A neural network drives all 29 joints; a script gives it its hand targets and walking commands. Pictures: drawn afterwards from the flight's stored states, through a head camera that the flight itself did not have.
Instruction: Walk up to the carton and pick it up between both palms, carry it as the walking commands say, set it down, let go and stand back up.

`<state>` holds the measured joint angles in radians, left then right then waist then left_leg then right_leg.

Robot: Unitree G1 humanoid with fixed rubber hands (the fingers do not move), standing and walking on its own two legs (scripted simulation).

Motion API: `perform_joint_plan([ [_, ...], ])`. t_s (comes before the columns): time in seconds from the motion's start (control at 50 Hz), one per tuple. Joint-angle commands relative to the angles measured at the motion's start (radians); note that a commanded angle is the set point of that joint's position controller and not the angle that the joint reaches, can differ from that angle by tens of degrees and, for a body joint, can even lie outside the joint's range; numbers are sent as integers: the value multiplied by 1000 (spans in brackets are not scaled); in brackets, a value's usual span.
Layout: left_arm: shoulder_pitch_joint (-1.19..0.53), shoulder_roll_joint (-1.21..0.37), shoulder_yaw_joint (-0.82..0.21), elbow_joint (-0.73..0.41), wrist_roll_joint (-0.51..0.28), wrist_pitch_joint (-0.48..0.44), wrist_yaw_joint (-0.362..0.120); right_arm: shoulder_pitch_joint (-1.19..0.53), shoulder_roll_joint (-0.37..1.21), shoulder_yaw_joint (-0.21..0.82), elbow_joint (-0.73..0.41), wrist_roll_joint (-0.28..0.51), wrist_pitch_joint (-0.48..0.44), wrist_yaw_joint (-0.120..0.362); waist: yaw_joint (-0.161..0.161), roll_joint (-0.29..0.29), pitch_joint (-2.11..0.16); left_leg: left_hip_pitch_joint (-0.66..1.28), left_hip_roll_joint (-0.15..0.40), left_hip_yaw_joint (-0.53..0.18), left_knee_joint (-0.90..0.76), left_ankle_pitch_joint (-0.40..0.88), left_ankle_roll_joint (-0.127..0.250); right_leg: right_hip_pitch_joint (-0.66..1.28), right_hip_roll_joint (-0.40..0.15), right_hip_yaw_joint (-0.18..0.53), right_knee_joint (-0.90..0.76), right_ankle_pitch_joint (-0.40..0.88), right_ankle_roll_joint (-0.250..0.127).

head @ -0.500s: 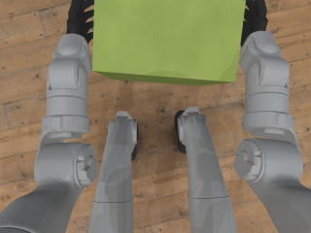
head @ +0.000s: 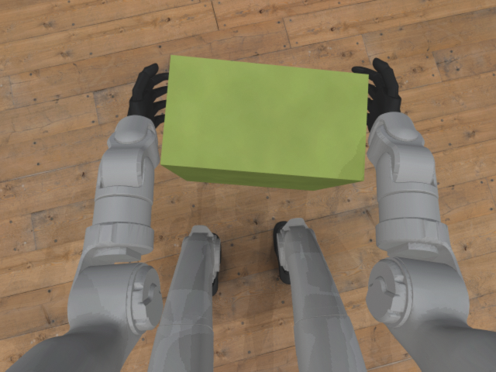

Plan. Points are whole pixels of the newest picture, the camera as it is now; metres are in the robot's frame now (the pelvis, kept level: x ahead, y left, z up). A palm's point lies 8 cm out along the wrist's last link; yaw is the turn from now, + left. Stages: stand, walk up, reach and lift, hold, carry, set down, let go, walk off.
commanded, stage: reach and lift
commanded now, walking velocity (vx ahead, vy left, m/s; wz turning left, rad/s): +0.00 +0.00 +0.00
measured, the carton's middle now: (258, 138) +0.43 -0.02 -0.12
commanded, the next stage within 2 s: none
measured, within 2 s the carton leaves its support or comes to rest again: neither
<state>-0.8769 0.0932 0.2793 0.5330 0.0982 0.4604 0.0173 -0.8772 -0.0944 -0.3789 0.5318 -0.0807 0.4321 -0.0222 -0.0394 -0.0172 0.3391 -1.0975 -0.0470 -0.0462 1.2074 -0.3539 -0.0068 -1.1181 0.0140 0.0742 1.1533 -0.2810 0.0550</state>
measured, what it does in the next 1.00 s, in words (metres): rises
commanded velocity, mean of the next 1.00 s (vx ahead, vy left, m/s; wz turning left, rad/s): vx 0.00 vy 0.00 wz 0.00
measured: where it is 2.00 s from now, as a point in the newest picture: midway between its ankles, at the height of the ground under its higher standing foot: (248, 269)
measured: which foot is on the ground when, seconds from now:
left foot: down 0.00-1.00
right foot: down 0.00-1.00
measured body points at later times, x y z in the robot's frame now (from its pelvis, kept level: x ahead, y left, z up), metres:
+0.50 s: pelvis +0.09 -0.01 +0.08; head +0.20 +0.00 +0.52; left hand +0.45 +0.15 +0.03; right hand +0.44 -0.20 +0.04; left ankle +0.13 +0.12 -0.62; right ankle +0.15 -0.14 -0.62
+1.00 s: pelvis +0.11 -0.01 +0.12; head +0.13 +0.00 +0.57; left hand +0.42 +0.14 +0.11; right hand +0.41 -0.21 +0.12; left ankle +0.13 +0.12 -0.62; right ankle +0.15 -0.14 -0.62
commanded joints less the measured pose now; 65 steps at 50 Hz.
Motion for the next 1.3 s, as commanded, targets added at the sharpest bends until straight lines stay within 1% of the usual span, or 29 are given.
perform_joint_plan([
  [0.0,-828,-1084,-659,-256,-203,-99,-329,-615,1152,641,-91,165,-37,318,-36,67,-1759,474,-86,12,-270,69,9,581,129,-85,-154,93,-65],
  [0.02,-726,-1074,-611,-170,-174,-97,-333,-554,1171,633,-46,139,-31,316,-16,39,-1638,413,-87,22,-284,83,15,578,126,-81,-178,103,-60],
  [0.06,-741,-1074,-592,-177,-152,-94,-335,-519,1161,574,4,110,-27,326,-40,61,-1484,410,-78,14,-336,13,13,550,120,-76,-219,45,-62],
  [0.08,-654,-1082,-557,-143,-136,-94,-339,-515,1198,610,-42,126,-27,325,13,42,-1461,398,-81,29,-346,63,22,613,116,-65,-241,96,-54],
  [0.12,-566,-1098,-494,-80,-94,-85,-344,-471,1222,577,-9,97,-23,339,36,21,-1300,372,-75,26,-389,35,25,586,114,-71,-279,65,-58],
  [0.26,-399,-1060,-326,79,27,-54,-387,-237,1176,380,165,-74,7,361,-20,13,-917,379,-53,20,-519,-65,23,555,98,-79,-433,-64,-67],
  [0.28,-403,-1076,-348,37,23,-61,-387,-194,1186,370,171,-84,2,361,-40,43,-926,431,-55,17,-528,-10,18,560,101,-74,-437,-11,-70],
  [0.3,-398,-1059,-324,60,34,-61,-394,-215,1171,371,159,-77,-1,358,-11,59,-899,390,-54,39,-530,-12,17,598,99,-67,-449,-10,-67],
  [0.32,-370,-1075,-364,2,10,-78,-396,-177,1205,412,124,-67,-9,362,-10,25,-964,458,-57,23,-543,88,15,647,110,-73,-448,91,-66],
  [0.38,-299,-1078,-426,-42,-6,-83,-393,-83,1179,454,85,-45,-23,365,-9,69,-1011,537,-57,17,-557,280,4,717,111,-56,-472,265,-68],
  [0.44,-191,-1101,-494,-119,-26,-97,-380,-48,1197,578,-64,-9,-35,359,28,36,-1141,639,-67,10,-568,470,2,811,122,-46,-494,432,-58],
  [0.46,-187,-1111,-549,-154,-60,-99,-376,-45,1185,615,-123,14,-43,355,-3,32,-1204,676,-67,5,-559,518,0,844,126,-49,-490,486,-51],
  [0.48,-158,-1105,-589,-226,-83,-108,-373,-20,1198,668,-162,26,-41,352,15,6,-1258,724,-67,0,-575,597,1,898,124,-41,-501,557,-48],
  [0.5,-199,-1123,-667,-327,-134,-116,-365,-26,1181,708,-242,51,-51,345,-24,19,-1346,754,-72,-6,-567,648,-10,943,128,-34,-504,615,-52],
  [0.52,-143,-1105,-671,-329,-133,-110,-361,-14,1180,756,-278,80,-49,338,21,6,-1353,783,-70,-3,-572,683,-4,970,119,-20,-512,657,-48],
  [0.54,-115,-1073,-667,-324,-109,-98,-352,71,1149,696,-229,45,-40,330,-10,42,-1256,728,-73,-8,-580,669,-10,907,117,-14,-526,642,-51],
  [0.56,-27,-1078,-640,-293,-82,-88,-344,114,1151,715,-253,34,-33,330,15,2,-1239,749,-76,-8,-604,668,-9,927,124,-20,-551,636,-44],
  [0.58,-9,-1095,-669,-314,-92,-80,-336,157,1132,706,-241,33,-28,329,-12,34,-1185,758,-72,-13,-623,673,-15,911,121,-22,-566,618,-49],
  [0.62,51,-1081,-671,-343,-86,-71,-331,160,1140,762,-289,57,-19,329,40,28,-1177,777,-71,-13,-652,667,-9,952,115,-7,-596,627,-42],
  [0.66,66,-1089,-676,-319,-87,-58,-325,208,1106,740,-273,32,-7,330,8,22,-1119,815,-63,-26,-688,608,-9,962,114,-7,-632,575,-44],
  [0.7,109,-1050,-623,-284,-58,-34,-323,268,1100,690,-211,6,21,321,15,17,-956,798,-59,-24,-739,523,-5,933,112,-13,-674,503,-43],
  [0.76,90,-1071,-626,-272,-67,-18,-329,244,1104,688,-215,-3,33,323,-7,3,-883,793,-55,-30,-775,472,-2,945,117,-23,-702,461,-44],
  [0.78,40,-1076,-654,-341,-86,-26,-332,187,1128,736,-274,39,30,324,21,31,-919,807,-59,-22,-767,491,-2,986,109,-11,-700,490,-43],
  [0.86,24,-1063,-648,-329,-83,29,-329,178,1120,698,-255,22,86,311,-27,-5,-812,830,-55,-16,-814,330,5,1014,112,-29,-736,366,-30],
  [0.92,-43,-1066,-648,-383,-81,50,-334,107,1158,737,-282,55,110,326,4,26,-818,862,-54,-9,-835,258,11,1061,108,-27,-753,292,-34],
  [0.96,-12,-1061,-584,-262,-44,77,-341,103,1132,675,-245,23,134,325,-8,9,-704,799,-51,-8,-849,185,16,1037,101,-31,-775,228,-30],
  [1.08,-63,-1095,-668,-394,-93,106,-345,33,1188,756,-345,107,174,341,20,20,-801,902,-51,-2,-860,236,22,1148,95,-26,-783,275,-25],
  [1.12,-52,-1049,-618,-355,-73,119,-344,23,1159,718,-315,76,192,337,11,-32,-700,875,-49,0,-888,184,27,1119,90,-31,-810,211,-19],
  [1.28,-134,-1051,-659,-403,-111,166,-345,-24,1155,709,-318,103,239,331,-11,21,-663,929,-43,-11,-915,97,23,1142,75,-31,-834,124,-35],
])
